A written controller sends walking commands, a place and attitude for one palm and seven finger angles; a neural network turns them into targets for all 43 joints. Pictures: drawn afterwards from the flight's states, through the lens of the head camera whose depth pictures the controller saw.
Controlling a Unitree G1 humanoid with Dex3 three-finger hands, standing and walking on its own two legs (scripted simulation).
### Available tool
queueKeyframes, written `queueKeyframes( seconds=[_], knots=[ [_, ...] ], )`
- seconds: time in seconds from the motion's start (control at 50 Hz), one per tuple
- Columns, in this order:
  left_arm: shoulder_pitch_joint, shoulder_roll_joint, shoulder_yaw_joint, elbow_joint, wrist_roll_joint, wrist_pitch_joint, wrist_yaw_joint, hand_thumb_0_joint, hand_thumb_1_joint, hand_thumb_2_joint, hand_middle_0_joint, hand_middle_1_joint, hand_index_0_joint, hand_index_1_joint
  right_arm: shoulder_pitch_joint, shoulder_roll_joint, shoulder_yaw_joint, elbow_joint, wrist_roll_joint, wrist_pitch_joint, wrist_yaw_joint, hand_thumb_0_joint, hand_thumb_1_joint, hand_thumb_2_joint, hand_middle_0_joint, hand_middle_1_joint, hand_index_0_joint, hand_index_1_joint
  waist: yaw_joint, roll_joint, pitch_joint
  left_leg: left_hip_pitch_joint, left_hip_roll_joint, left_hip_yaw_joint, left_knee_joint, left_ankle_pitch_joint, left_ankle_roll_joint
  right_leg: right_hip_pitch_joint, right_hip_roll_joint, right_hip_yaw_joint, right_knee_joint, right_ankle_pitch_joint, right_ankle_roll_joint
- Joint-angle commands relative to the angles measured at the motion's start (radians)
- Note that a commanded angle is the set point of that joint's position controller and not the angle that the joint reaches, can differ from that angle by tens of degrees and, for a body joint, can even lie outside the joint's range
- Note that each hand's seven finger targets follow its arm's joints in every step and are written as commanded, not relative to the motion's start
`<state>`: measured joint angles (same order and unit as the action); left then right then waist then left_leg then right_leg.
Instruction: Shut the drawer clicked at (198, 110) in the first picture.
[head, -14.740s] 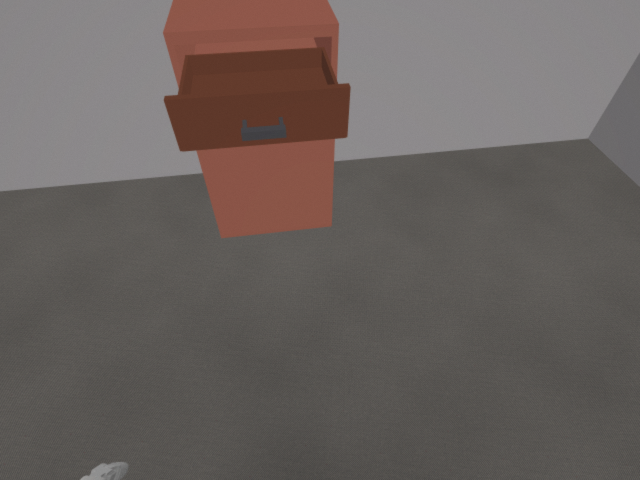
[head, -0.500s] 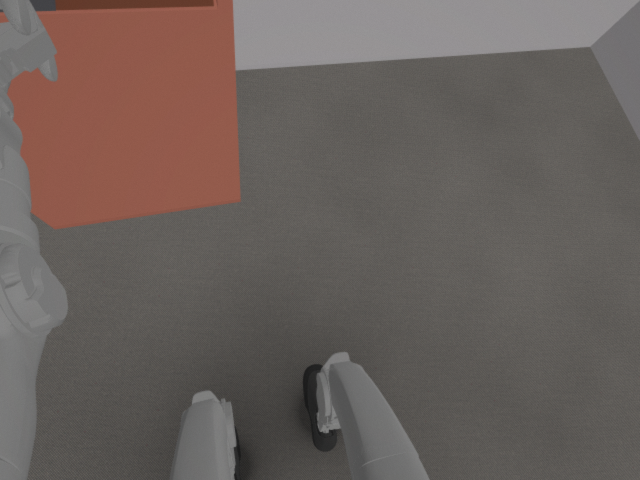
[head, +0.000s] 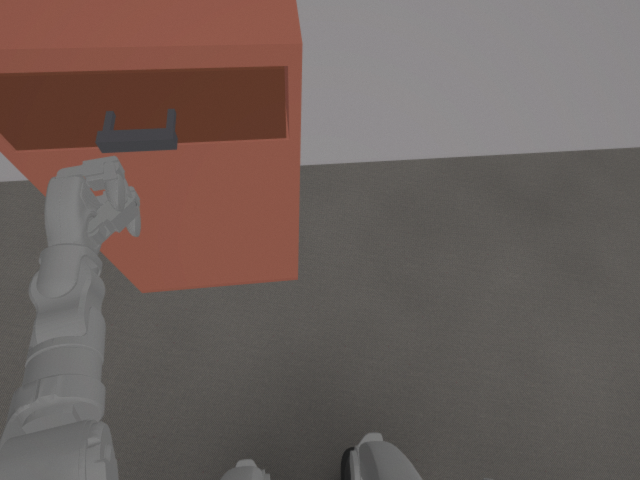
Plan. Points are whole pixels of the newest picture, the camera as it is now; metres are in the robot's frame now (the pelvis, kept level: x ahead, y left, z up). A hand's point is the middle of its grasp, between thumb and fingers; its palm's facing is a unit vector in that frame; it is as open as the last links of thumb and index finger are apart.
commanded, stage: draw the hand back to the body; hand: left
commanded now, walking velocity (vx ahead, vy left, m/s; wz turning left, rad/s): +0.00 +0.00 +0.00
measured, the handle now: (139, 128) +0.60 +0.25 +0.01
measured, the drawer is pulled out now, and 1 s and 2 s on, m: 0.00 0.00 0.00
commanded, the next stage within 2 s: step back with the hand held close in 1.08 s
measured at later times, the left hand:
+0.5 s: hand (24, 304) +0.28 +0.24 +0.14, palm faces +0.32 -0.91 -0.27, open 3.2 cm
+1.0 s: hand out of the picture +0.16 +0.25 +0.22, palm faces +0.46 -0.79 -0.41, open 3.2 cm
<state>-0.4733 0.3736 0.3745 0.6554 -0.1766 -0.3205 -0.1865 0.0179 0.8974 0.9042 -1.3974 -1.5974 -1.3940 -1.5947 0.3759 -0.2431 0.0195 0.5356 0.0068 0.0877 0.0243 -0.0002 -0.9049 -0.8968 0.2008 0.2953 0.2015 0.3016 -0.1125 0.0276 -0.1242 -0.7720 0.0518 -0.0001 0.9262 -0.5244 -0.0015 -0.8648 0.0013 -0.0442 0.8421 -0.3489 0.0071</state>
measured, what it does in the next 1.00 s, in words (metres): rises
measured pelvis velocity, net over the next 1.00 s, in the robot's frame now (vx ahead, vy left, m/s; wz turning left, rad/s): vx -0.01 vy -0.01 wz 0.04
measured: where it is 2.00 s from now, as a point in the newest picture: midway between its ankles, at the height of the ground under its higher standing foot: outside the picture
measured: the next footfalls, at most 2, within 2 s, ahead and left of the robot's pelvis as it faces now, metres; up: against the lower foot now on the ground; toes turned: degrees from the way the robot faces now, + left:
none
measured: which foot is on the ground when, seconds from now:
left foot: down 0.00-1.00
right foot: down 0.00-1.00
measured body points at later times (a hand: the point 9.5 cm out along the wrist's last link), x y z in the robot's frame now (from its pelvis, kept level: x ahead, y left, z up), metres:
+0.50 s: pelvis +0.00 +0.00 +0.05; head +0.01 -0.01 +0.49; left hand +0.26 +0.28 +0.16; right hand +0.19 -0.22 -0.04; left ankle -0.06 +0.11 -0.69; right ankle +0.02 -0.13 -0.69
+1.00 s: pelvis -0.01 -0.01 +0.05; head -0.03 -0.03 +0.50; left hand +0.13 +0.29 +0.24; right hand +0.19 -0.21 -0.03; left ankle -0.06 +0.11 -0.69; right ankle +0.02 -0.13 -0.69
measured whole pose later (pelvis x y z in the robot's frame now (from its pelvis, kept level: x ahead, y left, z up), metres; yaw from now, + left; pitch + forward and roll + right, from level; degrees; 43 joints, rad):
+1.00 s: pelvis -0.01 -0.01 +0.05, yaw +2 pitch -5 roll -1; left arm 0.53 0.33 0.31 -0.48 -0.05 -0.12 0.10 0.01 0.89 0.90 -1.40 -1.60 -1.40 -1.59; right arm 0.23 -0.22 0.02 0.62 -0.01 -0.13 -0.08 0.01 -0.90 -0.90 0.20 0.30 0.20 0.30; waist 0.07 0.08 0.02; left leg -0.03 0.03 0.00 0.43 -0.32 -0.01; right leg -0.13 -0.02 -0.06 0.42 -0.20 0.00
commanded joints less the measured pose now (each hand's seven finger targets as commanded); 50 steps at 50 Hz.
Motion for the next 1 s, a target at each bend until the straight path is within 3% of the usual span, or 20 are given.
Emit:
queueKeyframes(
  seconds=[0.0, 0.06, 0.14, 0.16, 0.18, 0.2, 0.22, 0.26, 0.32, 0.38, 0.4, 0.44, 0.48, 0.52, 0.68, 0.84, 0.88, 0.94, 0.98],
  knots=[
    [-0.256, 0.157, -0.044, -0.281, -0.026, -0.075, 0.001, 0.0, 0.9, 0.9, -1.4, -1.6, -1.4, -1.6, 0.087, -0.157, -0.065, -0.057, 0.013, -0.051, -0.022, 0.0, -0.9, -0.9, 0.2, 0.3, 0.2, 0.3, 0.003, 0.109, -0.389, 0.218, -0.032, 0.012, -0.124, 0.634, 0.012, 0.462, 0.027, 0.0, -0.044, 0.503, -0.019],
    [-0.192, 0.118, -0.083, -0.306, -0.04, -0.058, -0.024, 0.0, 0.9, 0.9, -1.4, -1.6, -1.4, -1.6, 0.048, -0.154, -0.063, -0.063, 0.021, -0.066, -0.029, 0.0, -0.9, -0.9, 0.2, 0.3, 0.2, 0.3, 0.016, 0.118, -0.347, 0.287, -0.03, -0.001, -0.15, 0.663, 0.006, 0.46, 0.023, -0.013, -0.067, 0.481, -0.024],
    [-0.077, 0.167, -0.026, -0.411, -0.07, -0.029, -0.034, 0.0, 0.9, 0.9, -1.4, -1.6, -1.4, -1.6, -0.016, -0.152, -0.056, -0.103, 0.027, -0.085, -0.038, 0.0, -0.9, -0.9, 0.2, 0.3, 0.2, 0.3, 0.064, 0.072, -0.354, 0.284, -0.042, 0.002, -0.193, 0.623, 0.009, 0.581, 0.015, -0.01, -0.086, 0.507, -0.029],
    [-0.041, 0.139, -0.037, -0.421, -0.077, -0.017, -0.038, 0.0, 0.9, 0.9, -1.4, -1.6, -1.4, -1.6, -0.04, -0.142, -0.049, -0.112, 0.03, -0.091, -0.039, 0.0, -0.9, -0.9, 0.2, 0.3, 0.2, 0.3, 0.068, 0.066, -0.319, 0.285, -0.044, 0.005, -0.209, 0.61, 0.009, 0.589, 0.012, -0.013, -0.095, 0.508, -0.029],
    [-0.015, 0.149, -0.024, -0.442, -0.082, -0.008, -0.039, 0.0, 0.9, 0.9, -1.4, -1.6, -1.4, -1.6, -0.055, -0.143, -0.048, -0.12, 0.032, -0.097, -0.041, 0.0, -0.9, -0.9, 0.2, 0.3, 0.2, 0.3, 0.076, 0.036, -0.306, 0.28, -0.044, 0.007, -0.223, 0.581, 0.01, 0.604, 0.011, -0.016, -0.105, 0.496, -0.028],
    [-0.001, 0.245, -0.063, -0.517, 0.056, 0.039, 0.072, 0.0, 0.9, 0.9, -1.4, -1.6, -1.4, -1.6, -0.138, -0.138, -0.063, -0.138, 0.032, -0.083, -0.055, 0.0, -0.9, -0.9, 0.2, 0.3, 0.2, 0.3, 0.11, 0.018, -0.304, 0.305, -0.06, 0.015, -0.264, 0.555, 0.018, 0.66, -0.021, 0.02, -0.149, 0.435, -0.036],
    [0.026, 0.183, -0.083, -0.583, 0.063, 0.07, 0.13, 0.0, 0.9, 0.9, -1.4, -1.6, -1.4, -1.6, -0.153, -0.123, -0.058, -0.156, 0.029, -0.087, -0.064, 0.0, -0.9, -0.9, 0.2, 0.3, 0.2, 0.3, 0.093, 0.032, -0.265, 0.329, -0.055, 0.015, -0.296, 0.517, 0.015, 0.652, -0.022, 0.012, -0.177, 0.402, -0.035],
    [0.144, 0.137, -0.11, -0.604, 0.08, 0.122, 0.198, 0.0, 0.9, 0.9, -1.4, -1.6, -1.4, -1.6, -0.18, -0.116, -0.049, -0.145, 0.03, -0.091, -0.08, 0.0, -0.9, -0.9, 0.2, 0.3, 0.2, 0.3, 0.101, 0.019, -0.201, 0.366, -0.05, 0.019, -0.338, 0.485, 0.017, 0.677, -0.019, 0.005, -0.219, 0.377, -0.034],
    [0.207, 0.127, -0.113, -0.695, 0.093, 0.159, 0.251, 0.0, 0.9, 0.9, -1.4, -1.6, -1.4, -1.6, -0.22, -0.112, -0.035, -0.137, 0.028, -0.101, -0.097, 0.0, -0.9, -0.9, 0.2, 0.3, 0.2, 0.3, 0.108, -0.013, -0.151, 0.421, -0.045, 0.018, -0.396, 0.469, 0.02, 0.722, -0.02, -0.001, -0.27, 0.363, -0.032],
    [0.247, 0.118, -0.117, -0.778, 0.105, 0.174, 0.277, 0.0, 0.9, 0.9, -1.4, -1.6, -1.4, -1.6, -0.246, -0.104, -0.023, -0.123, 0.023, -0.126, -0.111, 0.0, -0.9, -0.9, 0.2, 0.3, 0.2, 0.3, 0.12, 0.017, -0.112, 0.483, -0.047, 0.015, -0.454, 0.467, 0.019, 0.76, -0.019, -0.004, -0.32, 0.344, -0.034],
    [0.259, 0.105, -0.13, -0.817, 0.108, 0.178, 0.281, 0.0, 0.9, 0.9, -1.4, -1.6, -1.4, -1.6, -0.253, -0.101, -0.019, -0.12, 0.02, -0.136, -0.112, 0.0, -0.9, -0.9, 0.2, 0.3, 0.2, 0.3, 0.121, 0.042, -0.102, 0.511, -0.048, 0.015, -0.471, 0.475, 0.018, 0.767, -0.02, -0.005, -0.337, 0.345, -0.034],
    [0.321, 0.112, -0.118, -0.854, 0.11, 0.186, 0.286, 0.0, 0.9, 0.9, -1.4, -1.6, -1.4, -1.6, -0.259, -0.102, -0.018, -0.109, 0.014, -0.153, -0.116, 0.0, -0.9, -0.9, 0.2, 0.3, 0.2, 0.3, 0.127, 0.01, -0.075, 0.538, -0.047, 0.015, -0.495, 0.491, 0.022, 0.789, -0.015, -0.007, -0.369, 0.354, -0.033],
    [0.362, 0.092, -0.127, -0.914, 0.113, 0.188, 0.29, 0.0, 0.9, 0.9, -1.4, -1.6, -1.4, -1.6, -0.269, -0.095, -0.012, -0.104, 0.01, -0.17, -0.116, 0.0, -0.9, -0.9, 0.2, 0.3, 0.2, 0.3, 0.134, 0.035, -0.061, 0.568, -0.047, 0.016, -0.522, 0.502, 0.018, 0.814, -0.018, -0.01, -0.388, 0.355, -0.032],
    [0.419, 0.084, -0.123, -0.955, 0.116, 0.193, 0.29, 0.0, 0.9, 0.9, -1.4, -1.6, -1.4, -1.6, -0.277, -0.092, -0.012, -0.099, 0.005, -0.181, -0.117, 0.0, -0.9, -0.9, 0.2, 0.3, 0.2, 0.3, 0.139, 0.02, -0.035, 0.593, -0.046, 0.017, -0.54, 0.517, 0.02, 0.823, -0.015, -0.012, -0.408, 0.362, -0.03],
    [0.651, 0.101, -0.052, -1.161, 0.119, 0.181, 0.291, 0.0, 0.9, 0.9, -1.4, -1.6, -1.4, -1.6, -0.294, -0.079, -0.014, -0.091, -0.011, -0.223, -0.104, 0.0, -0.9, -0.9, 0.2, 0.3, 0.2, 0.3, 0.162, 0.051, 0.025, 0.617, -0.043, 0.011, -0.58, 0.522, 0.011, 0.866, -0.011, -0.011, -0.449, 0.344, -0.029],
    [0.885, 0.132, 0.034, -1.32, 0.119, 0.16, 0.297, 0.0, 0.9, 0.9, -1.4, -1.6, -1.4, -1.6, -0.293, -0.073, -0.025, -0.093, -0.015, -0.265, -0.103, 0.0, -0.9, -0.9, 0.2, 0.3, 0.2, 0.3, 0.182, 0.029, 0.059, 0.609, -0.044, 0.017, -0.575, 0.487, 0.013, 0.867, -0.006, 0.0, -0.475, 0.324, -0.026],
    [0.923, 0.136, 0.05, -1.363, 0.119, 0.149, 0.302, 0.0, 0.9, 0.9, -1.4, -1.6, -1.4, -1.6, -0.288, -0.069, -0.025, -0.095, -0.014, -0.276, -0.106, 0.0, -0.9, -0.9, 0.2, 0.3, 0.2, 0.3, 0.184, 0.037, 0.063, 0.608, -0.042, 0.015, -0.573, 0.476, 0.013, 0.864, -0.008, 0.0, -0.469, 0.311, -0.025],
    [0.905, 0.088, 0.006, -1.287, 0.125, 0.158, 0.299, 0.0, 0.9, 0.9, -1.4, -1.6, -1.4, -1.6, -0.282, -0.073, -0.03, -0.073, -0.013, -0.284, -0.112, 0.0, -0.9, -0.9, 0.2, 0.3, 0.2, 0.3, 0.166, -0.005, 0.154, 0.601, -0.041, 0.02, -0.576, 0.419, 0.018, 0.795, -0.006, 0.001, -0.501, 0.244, -0.022],
    [0.868, 0.092, 0.006, -1.281, 0.126, 0.155, 0.303, 0.0, 0.9, 0.9, -1.4, -1.6, -1.4, -1.6, -0.277, -0.077, -0.031, -0.071, -0.011, -0.284, -0.118, 0.0, -0.9, -0.9, 0.2, 0.3, 0.2, 0.3, 0.164, -0.001, 0.162, 0.601, -0.039, 0.016, -0.583, 0.371, 0.022, 0.782, -0.011, 0.004, -0.505, 0.181, -0.02]
  ],
)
